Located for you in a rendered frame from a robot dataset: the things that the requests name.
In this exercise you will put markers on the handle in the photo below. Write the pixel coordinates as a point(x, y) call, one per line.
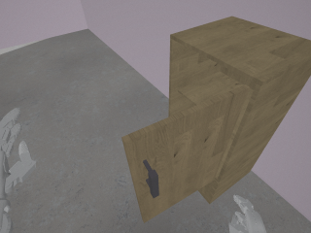
point(152, 179)

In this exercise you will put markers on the right robot hand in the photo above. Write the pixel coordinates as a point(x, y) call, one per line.
point(251, 222)

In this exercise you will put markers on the cupboard door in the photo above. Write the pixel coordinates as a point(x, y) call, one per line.
point(186, 150)

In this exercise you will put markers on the left robot hand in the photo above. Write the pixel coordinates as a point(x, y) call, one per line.
point(22, 169)

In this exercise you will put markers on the left robot forearm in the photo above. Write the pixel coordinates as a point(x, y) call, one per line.
point(6, 224)

